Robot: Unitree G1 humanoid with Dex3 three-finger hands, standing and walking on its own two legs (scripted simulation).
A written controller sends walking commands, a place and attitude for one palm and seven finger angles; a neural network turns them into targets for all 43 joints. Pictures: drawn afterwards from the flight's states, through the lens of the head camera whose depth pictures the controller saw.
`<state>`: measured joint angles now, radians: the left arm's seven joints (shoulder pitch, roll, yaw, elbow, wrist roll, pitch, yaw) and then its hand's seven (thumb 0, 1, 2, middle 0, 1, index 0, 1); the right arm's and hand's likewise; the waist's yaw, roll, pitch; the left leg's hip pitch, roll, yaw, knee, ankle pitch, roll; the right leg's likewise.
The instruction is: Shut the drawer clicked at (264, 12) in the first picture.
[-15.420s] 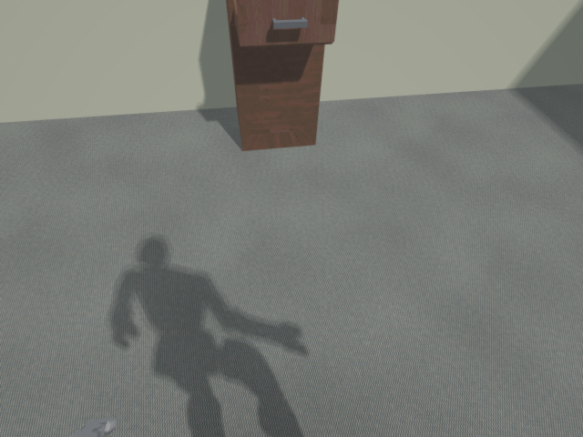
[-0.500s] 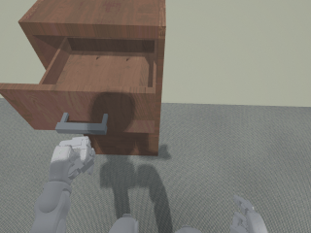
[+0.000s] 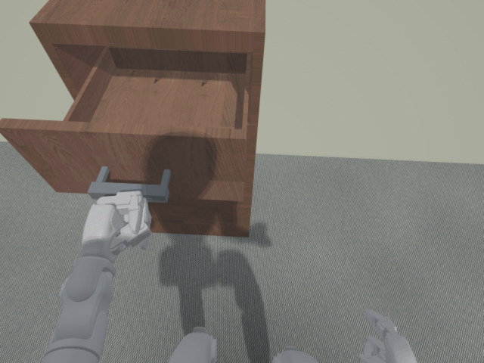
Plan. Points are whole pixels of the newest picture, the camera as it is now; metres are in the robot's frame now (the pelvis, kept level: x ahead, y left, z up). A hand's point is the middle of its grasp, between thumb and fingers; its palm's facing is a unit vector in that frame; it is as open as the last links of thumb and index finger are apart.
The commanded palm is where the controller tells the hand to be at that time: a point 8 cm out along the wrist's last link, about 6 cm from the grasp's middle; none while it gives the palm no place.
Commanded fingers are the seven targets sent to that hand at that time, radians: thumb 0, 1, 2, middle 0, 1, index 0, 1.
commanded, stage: push the drawer shut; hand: left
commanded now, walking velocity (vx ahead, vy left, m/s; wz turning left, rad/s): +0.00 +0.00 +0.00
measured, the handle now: (132, 182) +0.39 +0.21 +0.06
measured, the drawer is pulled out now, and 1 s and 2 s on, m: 0.22 0.09 0.00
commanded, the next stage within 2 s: none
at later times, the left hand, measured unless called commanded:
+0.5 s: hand (151, 194) +0.37 +0.17 +0.05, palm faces -0.03 -1.00 -0.04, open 2.8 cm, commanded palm +0.37 +0.22 +0.06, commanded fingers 0.00 0.90 0.90 -1.40 -1.60 -1.40 -1.60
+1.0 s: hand (160, 161) +0.44 +0.17 +0.05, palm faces -0.01 -1.00 -0.03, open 2.8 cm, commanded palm +0.44 +0.21 +0.06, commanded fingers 0.00 0.90 0.90 -1.40 -1.60 -1.40 -1.60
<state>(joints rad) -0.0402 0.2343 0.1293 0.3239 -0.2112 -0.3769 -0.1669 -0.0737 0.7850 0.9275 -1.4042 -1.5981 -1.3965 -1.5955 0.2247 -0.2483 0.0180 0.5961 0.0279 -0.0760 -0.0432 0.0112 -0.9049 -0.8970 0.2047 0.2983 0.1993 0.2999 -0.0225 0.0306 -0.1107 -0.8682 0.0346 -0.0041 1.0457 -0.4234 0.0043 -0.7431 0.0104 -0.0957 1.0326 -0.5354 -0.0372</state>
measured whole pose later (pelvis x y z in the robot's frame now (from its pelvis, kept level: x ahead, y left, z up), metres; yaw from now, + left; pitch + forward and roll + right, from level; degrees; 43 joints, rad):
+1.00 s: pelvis -0.02 +0.02 -0.01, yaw -1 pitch +18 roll -3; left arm -0.70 0.34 0.24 1.01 -0.12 -0.44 -0.14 -0.05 0.75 0.93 -1.40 -1.60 -1.40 -1.60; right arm 0.32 -0.25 0.03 0.66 0.01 -0.01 -0.02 0.01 -0.91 -0.90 0.21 0.30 0.20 0.30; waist -0.11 0.02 -0.11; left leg -1.00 0.04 0.01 1.09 -0.40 0.03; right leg -0.88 0.01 -0.08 1.07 -0.50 -0.02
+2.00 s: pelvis -0.02 +0.01 -0.03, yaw -3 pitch +25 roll -5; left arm -1.08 0.58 0.37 1.30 -0.01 -0.38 -0.16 0.01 0.66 0.94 -1.40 -1.60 -1.40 -1.60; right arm 0.41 -0.26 0.06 0.67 -0.03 0.03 0.00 0.00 -0.91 -0.90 0.21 0.30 0.20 0.30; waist -0.22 0.04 -0.12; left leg -1.20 0.07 -0.03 1.18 -0.42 0.02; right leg -1.05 0.05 -0.11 1.12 -0.51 -0.03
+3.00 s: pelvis -0.01 +0.02 -0.02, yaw -3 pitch +24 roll -4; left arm -0.97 0.45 0.36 1.19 -0.02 -0.38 -0.08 0.01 0.86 0.93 -1.40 -1.60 -1.40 -1.60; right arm 0.41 -0.26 0.04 0.64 -0.04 0.05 0.03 0.00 -0.91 -0.90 0.21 0.30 0.20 0.30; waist -0.20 0.05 -0.12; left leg -1.12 0.07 0.00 1.13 -0.43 0.03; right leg -0.99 0.04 -0.08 1.07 -0.50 -0.02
